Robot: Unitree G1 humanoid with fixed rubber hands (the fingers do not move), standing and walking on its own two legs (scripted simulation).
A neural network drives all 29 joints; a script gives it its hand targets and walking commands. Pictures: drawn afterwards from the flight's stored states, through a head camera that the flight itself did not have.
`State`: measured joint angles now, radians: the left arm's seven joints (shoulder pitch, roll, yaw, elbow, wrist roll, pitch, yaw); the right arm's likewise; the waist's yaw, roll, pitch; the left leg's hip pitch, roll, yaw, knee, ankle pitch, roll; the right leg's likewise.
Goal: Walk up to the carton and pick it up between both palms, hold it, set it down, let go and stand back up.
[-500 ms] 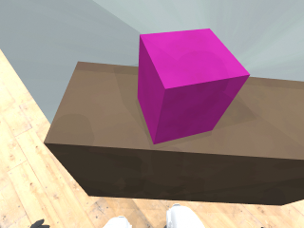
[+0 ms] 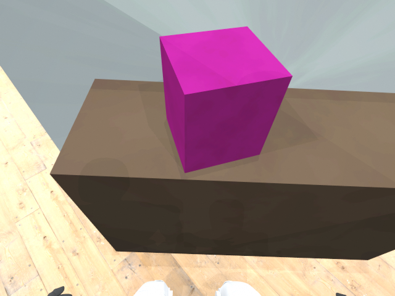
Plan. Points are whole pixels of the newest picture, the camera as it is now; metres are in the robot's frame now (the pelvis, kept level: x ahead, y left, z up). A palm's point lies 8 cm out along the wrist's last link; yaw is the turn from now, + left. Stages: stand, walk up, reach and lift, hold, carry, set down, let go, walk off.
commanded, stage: walk up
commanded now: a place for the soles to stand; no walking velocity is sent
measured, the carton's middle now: (215, 102) +0.51 -0.03 +0.09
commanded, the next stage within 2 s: reach and lift in 1.26 s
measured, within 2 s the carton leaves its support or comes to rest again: neither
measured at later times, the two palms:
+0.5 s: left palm out of the picture +0.08 +0.30 -0.10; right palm out of the picture +0.06 -0.32 -0.10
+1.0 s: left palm out of the picture +0.10 +0.31 -0.10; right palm out of the picture +0.09 -0.31 -0.10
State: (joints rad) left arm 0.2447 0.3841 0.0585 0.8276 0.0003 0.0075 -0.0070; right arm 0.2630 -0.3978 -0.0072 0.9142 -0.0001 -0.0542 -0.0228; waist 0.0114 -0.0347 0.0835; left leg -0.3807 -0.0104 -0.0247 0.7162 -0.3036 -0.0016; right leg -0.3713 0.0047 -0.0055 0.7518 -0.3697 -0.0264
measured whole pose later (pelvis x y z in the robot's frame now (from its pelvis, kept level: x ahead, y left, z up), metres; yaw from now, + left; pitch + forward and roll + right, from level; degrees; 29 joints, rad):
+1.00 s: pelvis +0.03 +0.00 +0.00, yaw +0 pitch +0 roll +0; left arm 0.24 0.39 0.06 0.83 0.00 -0.03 -0.01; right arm 0.25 -0.40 -0.01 0.92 0.00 -0.07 0.00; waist 0.01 -0.04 0.06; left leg -0.38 -0.01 -0.02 0.73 -0.35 0.00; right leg -0.37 0.00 0.00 0.75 -0.38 -0.02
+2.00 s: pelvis +0.02 -0.02 +0.02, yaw -1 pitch -4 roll +2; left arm 0.24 0.19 0.06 0.36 0.00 0.27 0.07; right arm 0.11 -0.38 -0.06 0.77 -0.05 -0.18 0.15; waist 0.01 -0.01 0.09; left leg -0.18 0.01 0.00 0.48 -0.22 -0.03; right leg -0.21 0.00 0.00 0.57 -0.28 -0.02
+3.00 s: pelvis +0.03 -0.04 +0.03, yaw -2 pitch -2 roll +2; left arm 0.38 -0.06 -0.08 -0.19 0.00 0.20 0.30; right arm 0.22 -0.46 -0.03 0.37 0.28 -0.21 0.27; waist 0.01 -0.05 0.03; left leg -0.18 0.03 0.00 0.39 -0.18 -0.04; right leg -0.22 0.03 0.00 0.51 -0.25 -0.06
